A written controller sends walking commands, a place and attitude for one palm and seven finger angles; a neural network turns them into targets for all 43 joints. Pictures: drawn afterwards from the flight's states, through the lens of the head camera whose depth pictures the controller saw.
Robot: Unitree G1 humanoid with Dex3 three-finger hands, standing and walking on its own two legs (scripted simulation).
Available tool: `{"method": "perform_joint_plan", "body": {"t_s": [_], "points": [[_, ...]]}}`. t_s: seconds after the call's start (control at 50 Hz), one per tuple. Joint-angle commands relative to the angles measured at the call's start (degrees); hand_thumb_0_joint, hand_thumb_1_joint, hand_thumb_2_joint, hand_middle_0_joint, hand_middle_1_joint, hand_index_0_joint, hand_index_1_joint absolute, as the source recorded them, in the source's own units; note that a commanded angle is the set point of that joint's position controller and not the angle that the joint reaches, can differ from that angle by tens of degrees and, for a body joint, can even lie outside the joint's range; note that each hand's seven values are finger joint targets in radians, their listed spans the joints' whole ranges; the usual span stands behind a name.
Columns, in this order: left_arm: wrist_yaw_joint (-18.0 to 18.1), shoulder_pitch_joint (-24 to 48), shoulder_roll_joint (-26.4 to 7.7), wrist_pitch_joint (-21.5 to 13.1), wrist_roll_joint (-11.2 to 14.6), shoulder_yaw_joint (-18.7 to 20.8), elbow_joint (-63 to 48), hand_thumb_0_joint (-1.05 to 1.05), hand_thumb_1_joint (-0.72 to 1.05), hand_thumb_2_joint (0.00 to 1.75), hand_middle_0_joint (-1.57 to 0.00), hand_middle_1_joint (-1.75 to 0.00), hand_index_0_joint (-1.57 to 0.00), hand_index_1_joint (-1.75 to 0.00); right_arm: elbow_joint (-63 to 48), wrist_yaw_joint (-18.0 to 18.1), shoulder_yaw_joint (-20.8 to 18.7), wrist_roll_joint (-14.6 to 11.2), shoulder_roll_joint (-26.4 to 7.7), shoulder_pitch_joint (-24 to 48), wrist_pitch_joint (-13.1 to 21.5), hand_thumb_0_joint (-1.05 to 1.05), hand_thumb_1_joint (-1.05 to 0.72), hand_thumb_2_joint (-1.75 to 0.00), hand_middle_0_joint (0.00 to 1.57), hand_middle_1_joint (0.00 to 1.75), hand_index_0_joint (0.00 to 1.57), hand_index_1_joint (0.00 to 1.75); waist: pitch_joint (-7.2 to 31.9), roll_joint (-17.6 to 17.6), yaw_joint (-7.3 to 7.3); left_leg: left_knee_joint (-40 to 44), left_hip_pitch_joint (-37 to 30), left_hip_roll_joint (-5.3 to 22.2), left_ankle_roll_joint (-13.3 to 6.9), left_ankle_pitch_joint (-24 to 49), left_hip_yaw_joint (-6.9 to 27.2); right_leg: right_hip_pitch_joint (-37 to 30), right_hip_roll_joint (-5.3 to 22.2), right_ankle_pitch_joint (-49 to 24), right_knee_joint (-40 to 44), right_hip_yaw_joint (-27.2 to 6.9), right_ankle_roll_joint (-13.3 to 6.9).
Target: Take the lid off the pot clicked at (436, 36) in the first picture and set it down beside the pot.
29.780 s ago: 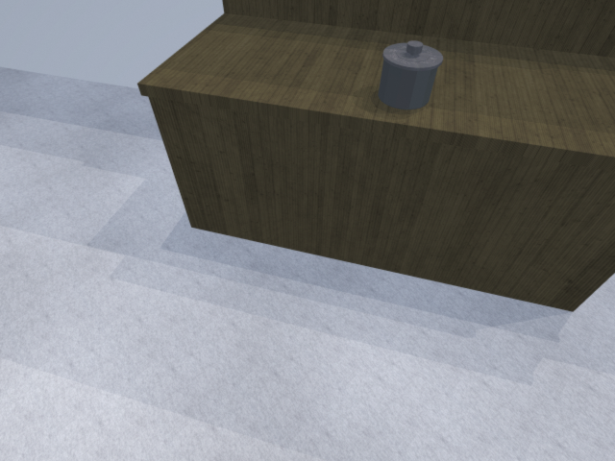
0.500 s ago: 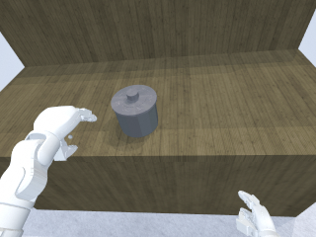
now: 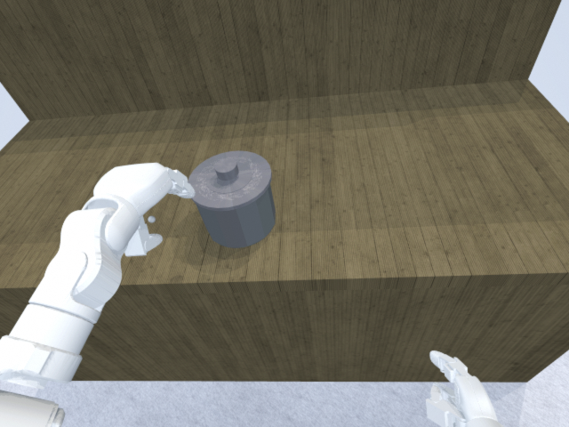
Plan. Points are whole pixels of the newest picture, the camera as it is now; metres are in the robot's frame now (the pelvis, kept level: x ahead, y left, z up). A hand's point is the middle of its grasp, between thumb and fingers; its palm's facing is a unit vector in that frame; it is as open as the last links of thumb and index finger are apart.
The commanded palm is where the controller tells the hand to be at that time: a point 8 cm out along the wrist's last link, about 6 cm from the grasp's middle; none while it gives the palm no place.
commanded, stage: move the open hand above the knob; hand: left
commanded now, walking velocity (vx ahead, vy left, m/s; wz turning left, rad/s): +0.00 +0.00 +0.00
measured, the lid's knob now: (226, 169) +0.54 +0.16 +0.07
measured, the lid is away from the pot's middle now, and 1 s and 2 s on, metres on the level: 0.00 0.00 0.00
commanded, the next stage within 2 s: lower the open fingers around the knob in 1.76 s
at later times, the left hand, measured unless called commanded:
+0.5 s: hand (187, 179) +0.43 +0.18 +0.14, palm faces -0.24 -0.04 -0.97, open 10.1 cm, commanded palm +0.43 +0.19 +0.20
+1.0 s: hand (208, 153) +0.49 +0.16 +0.15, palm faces -0.27 -0.05 -0.96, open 10.1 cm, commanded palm +0.49 +0.16 +0.20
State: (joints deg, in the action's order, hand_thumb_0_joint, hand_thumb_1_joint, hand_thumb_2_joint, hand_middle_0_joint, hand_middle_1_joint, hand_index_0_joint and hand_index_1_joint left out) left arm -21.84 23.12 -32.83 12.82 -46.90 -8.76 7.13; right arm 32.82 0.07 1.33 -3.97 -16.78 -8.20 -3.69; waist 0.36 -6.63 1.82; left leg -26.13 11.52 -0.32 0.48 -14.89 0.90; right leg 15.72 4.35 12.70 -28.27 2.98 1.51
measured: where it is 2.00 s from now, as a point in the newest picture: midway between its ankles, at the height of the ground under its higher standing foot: outside the picture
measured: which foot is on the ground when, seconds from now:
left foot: down 0.00-1.00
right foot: down 0.00-1.00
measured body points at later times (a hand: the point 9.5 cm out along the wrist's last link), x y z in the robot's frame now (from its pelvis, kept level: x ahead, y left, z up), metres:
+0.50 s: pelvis +0.01 +0.01 +0.00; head +0.03 -0.04 +0.45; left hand +0.44 +0.18 +0.19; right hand +0.15 -0.24 -0.12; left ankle -0.01 +0.13 -0.74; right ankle +0.02 -0.14 -0.74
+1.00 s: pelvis +0.02 +0.01 +0.00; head +0.05 -0.02 +0.45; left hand +0.50 +0.16 +0.20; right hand +0.13 -0.24 -0.13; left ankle -0.01 +0.13 -0.74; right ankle +0.02 -0.14 -0.74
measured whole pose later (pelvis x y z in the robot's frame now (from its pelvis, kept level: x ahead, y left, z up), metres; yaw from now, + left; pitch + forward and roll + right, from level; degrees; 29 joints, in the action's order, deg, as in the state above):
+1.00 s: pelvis +0.02 +0.01 +0.00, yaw -1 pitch +6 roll +1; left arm -18.8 55.9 -24.3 15.2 -51.4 -15.1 45.4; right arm 38.1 1.1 1.0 -3.9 -15.9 -13.3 -4.7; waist 3.2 -4.5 -2.8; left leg -26.6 16.5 -0.8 -0.7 -16.5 -0.5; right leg 20.8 4.7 13.3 -27.9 1.5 2.6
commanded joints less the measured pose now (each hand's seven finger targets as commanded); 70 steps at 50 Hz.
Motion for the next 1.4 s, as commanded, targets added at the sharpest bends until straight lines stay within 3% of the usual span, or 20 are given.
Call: {"method": "perform_joint_plan", "body": {"t_s": [0.0, 0.1, 0.12, 0.2, 0.28, 0.36, 0.4, 0.46, 0.5, 0.58, 0.62, 0.66, 0.7, 0.76, 0.92, 1.04, 1.1, 1.16, 1.28, 1.38], "points": [[3.3, 26.3, -13.4, -0.3, -1.4, 8.3, -8.1, 0.0, -0.3, 1.45, -0.84, -0.08, -0.84, -0.08, -9.1, 0.2, -1.9, -0.1, -5.0, 7.5, 3.2, 0.0, -0.9, -0.9, 0.2, 0.3, 0.2, 0.3, 16.5, 5.6, -0.9, 2.7, -2.1, -2.6, -2.9, 13.5, -0.3, -8.2, -3.5, -10.7, 2.4, 0.5, -2.7], [3.7, 30.8, -13.6, 0.4, -2.3, 7.6, -2.8, 0.0, -0.3, 1.45, -0.84, -0.08, -0.84, -0.08, -8.2, 0.4, -2.0, -0.3, -5.2, 6.8, 2.6, 0.0, -0.9, -0.9, 0.2, 0.3, 0.2, 0.3, 16.9, 6.2, -1.16, 2.8, -1.2, -2.5, -3.0, 12.8, -0.6, -8.2, -3.3, -10.4, 2.2, 0.4, -2.7], [3.4, 31.0, -11.4, 0.6, -2.3, 5.5, -0.7, 0.0, -0.3, 1.45, -0.84, -0.08, -0.84, -0.08, -8.1, 0.6, -1.7, -0.2, -4.9, 6.6, 2.6, 0.0, -0.9, -0.9, 0.2, 0.3, 0.2, 0.3, 17.4, 6.5, -1.2, 2.9, -1.3, -2.7, -3.1, 13.8, -0.9, -8.7, -3.3, -11.0, 2.0, 0.7, -2.6], [3.6, 34.4, -13.1, 0.9, -2.6, 6.7, 2.6, 0.0, -0.3, 1.45, -0.84, -0.08, -0.84, -0.08, -7.5, 0.8, -1.9, -0.3, -5.6, 5.6, 2.2, 0.0, -0.9, -0.9, 0.2, 0.3, 0.2, 0.3, 17.5, 7.3, -1.67, 2.5, -0.5, -2.6, -3.2, 13.3, -0.8, -8.5, -3.3, -11.7, 2.1, 0.3, -2.6], [3.3, 39.6, -9.5, 1.1, -2.8, 2.7, 5.9, 0.0, -0.3, 1.45, -0.84, -0.08, -0.84, -0.08, -6.9, 1.1, -2.0, -0.5, -5.4, 4.6, 1.8, 0.0, -0.9, -0.9, 0.2, 0.3, 0.2, 0.3, 18.1, 6.8, -2.53, 2.6, -1.3, -2.6, -3.2, 13.8, -0.8, -7.6, -3.2, -12.2, 1.7, 0.7, -2.6], [3.8, 44.7, -10.8, 0.7, -3.4, 3.2, 9.9, 0.0, -0.3, 1.45, -0.84, -0.08, -0.84, -0.08, -5.8, 1.4, -2.1, -0.5, -5.8, 2.7, 1.8, 0.0, -0.9, -0.9, 0.2, 0.3, 0.2, 0.3, 19.3, 7.1, -2.99, 2.5, -1.4, -2.6, -3.4, 14.5, -0.5, -7.7, -3.3, -13.0, 1.5, 0.7, -2.8], [4.4, 44.9, -14.1, 0.2, -3.6, 6.8, 9.4, 0.0, -0.3, 1.45, -0.84, -0.08, -0.84, -0.08, -6.1, 1.4, -2.3, -0.1, -6.0, 2.4, 2.2, 0.0, -0.9, -0.9, 0.2, 0.3, 0.2, 0.3, 21.9, 7.1, -2.18, 1.9, -1.9, -2.4, -3.6, 16.7, -0.3, -9.6, -3.2, -15.3, 1.2, 0.2, -2.9], [4.4, 44.9, -8.0, 1.0, -3.6, 1.9, 14.3, 0.0, -0.3, 1.45, -0.84, -0.08, -0.84, -0.08, -5.2, 1.1, -2.3, -0.4, -5.6, 1.5, 1.7, 0.0, -0.9, -0.9, 0.2, 0.3, 0.2, 0.3, 19.4, 7.6, -3.05, 2.2, -1.4, -2.3, -3.4, 17.3, -0.4, -7.5, -3.3, -15.7, 1.2, 0.9, -2.8], [4.6, 46.3, -10.3, 1.1, -3.6, 4.1, 14.9, 0.0, -0.3, 1.45, -0.84, -0.08, -0.84, -0.08, -5.1, 1.0, -2.5, -0.3, -6.3, 1.2, 1.6, 0.0, -0.9, -0.9, 0.2, 0.3, 0.2, 0.3, 20.0, 7.6, -2.82, 2.0, -0.9, -2.3, -3.4, 17.3, -0.5, -8.1, -3.2, -16.3, 1.3, 0.6, -3.0], [4.5, 51.1, -6.1, 1.5, -4.1, -0.2, 15.4, 0.0, -0.3, 1.45, -0.84, -0.08, -0.84, -0.08, -4.8, 1.0, -2.5, -0.3, -5.7, 0.7, 1.5, 0.0, -0.9, -0.9, 0.2, 0.3, 0.2, 0.3, 21.5, 6.6, -3.92, 1.5, -2.7, -2.3, -3.5, 20.0, -0.4, -6.9, -3.4, -17.9, 0.6, 0.8, -2.9], [4.7, 52.1, -9.6, 1.4, -4.3, 2.8, 16.1, 0.0, -0.3, 1.45, -0.84, -0.08, -0.84, -0.08, -4.4, 1.2, -2.5, -0.1, -6.1, 0.0, 1.6, 0.0, -0.9, -0.9, 0.2, 0.3, 0.2, 0.3, 23.3, 7.6, -3.63, 1.3, -2.6, -2.2, -3.6, 20.8, -0.3, -8.4, -3.4, -19.0, 0.5, 0.6, -2.9], [4.6, 54.0, -6.0, 1.9, -4.4, -0.1, 18.7, 0.0, -0.3, 1.45, -0.84, -0.08, -0.84, -0.08, -3.6, 1.2, -2.5, -0.2, -5.8, -0.9, 1.4, 0.0, -0.9, -0.9, 0.2, 0.3, 0.2, 0.3, 22.0, 7.9, -4.41, 1.3, -2.5, -2.1, -3.6, 20.5, -0.5, -6.8, -3.5, -19.0, 0.7, 0.9, -2.7], [5.2, 54.0, -10.4, 1.6, -4.7, 3.9, 20.6, 0.0, -0.3, 1.45, -0.84, -0.08, -0.84, -0.08, -3.4, 1.4, -2.5, 0.0, -6.4, -1.2, 1.6, 0.0, -0.9, -0.9, 0.2, 0.3, 0.2, 0.3, 23.1, 8.4, -3.77, 1.1, -1.5, -2.3, -3.7, 20.0, -0.5, -8.1, -3.4, -19.2, 0.7, 0.5, -2.9], [5.2, 57.6, -5.9, 1.8, -5.2, -0.2, 22.6, 0.0, -0.3, 1.45, -0.84, -0.08, -0.84, -0.08, -2.8, 1.3, -2.6, 0.0, -5.8, -1.9, 1.5, 0.0, -0.9, -0.9, 0.2, 0.3, 0.2, 0.3, 23.0, 7.6, -4.68, 1.1, -2.3, -2.1, -3.6, 21.2, -0.7, -6.6, -3.4, -19.7, 0.5, 0.8, -2.8], [5.4, 62.6, -4.2, 2.0, -5.7, -1.1, 26.9, 0.0, -0.3, 1.45, -0.84, -0.08, -0.84, -0.08, -1.5, 1.2, -2.6, 0.4, -5.8, -3.8, 1.4, 0.0, -0.9, -0.9, 0.2, 0.3, 0.2, 0.3, 25.0, 7.3, -5.53, 0.4, -3.1, -1.7, -3.5, 25.2, -0.5, -5.5, -3.6, -21.9, 0.2, 0.7, -2.8], [6.0, 70.2, -1.4, 1.6, -6.1, -4.0, 34.7, 0.0, -0.3, 1.45, -0.84, -0.08, -0.84, -0.08, 0.9, 2.0, -2.5, 0.3, -5.9, -6.0, 1.5, 0.0, -0.9, -0.9, 0.2, 0.3, 0.2, 0.3, 23.1, 7.2, -7.64, 0.9, -1.9, -1.6, -3.3, 20.1, -1.0, -1.8, -3.9, -18.4, 0.7, 0.7, -2.8], [6.9, 69.8, -6.9, 0.3, -6.1, 1.6, 33.8, 0.0, -0.3, 1.45, -0.84, -0.08, -0.84, -0.08, 0.7, 2.4, -2.7, 0.9, -6.2, -7.2, 2.3, 0.0, -0.9, -0.9, 0.2, 0.3, 0.2, 0.3, 27.9, 7.4, -6.2, 0.6, -2.6, -1.6, -3.6, 23.5, -0.7, -5.3, -3.5, -21.7, 0.5, 0.0, -2.8], [7.1, 68.0, -5.2, 1.1, -7.3, -0.4, 38.4, 0.0, -0.3, 1.45, -0.84, -0.08, -0.84, -0.08, 1.2, 2.2, -2.6, 0.6, -6.2, -7.6, 1.8, 0.0, -0.9, -0.9, 0.2, 0.3, 0.2, 0.3, 25.2, 9.1, -6.5, 1.1, -0.6, -1.3, -3.6, 23.0, -1.3, -4.8, -3.6, -21.7, 0.6, 0.3, -2.6], [7.3, 69.4, -4.1, 0.9, -7.1, -1.3, 36.9, 0.0, -0.3, 1.45, -0.84, -0.08, -0.84, -0.08, 0.9, 2.0, -2.8, 0.6, -6.1, -7.8, 2.1, 0.0, -0.9, -0.9, 0.2, 0.3, 0.2, 0.3, 27.1, 7.3, -6.69, 1.0, -2.4, -1.2, -3.8, 24.2, -1.2, -4.2, -3.7, -21.4, 0.9, 0.0, -2.5], [8.1, 70.6, -7.2, 0.4, -7.1, 1.2, 35.6, 0.0, -0.3, 1.45, -0.84, -0.08, -0.84, -0.08, 1.3, 2.3, -2.9, 0.8, -6.2, -8.4, 2.8, 0.0, -0.9, -0.9, 0.2, 0.3, 0.2, 0.3, 28.2, 6.9, -6.29, 1.3, -2.4, -1.3, -4.0, 23.2, -1.4, -5.6, -3.7, -22.1, 1.1, -0.1, -2.6]]}}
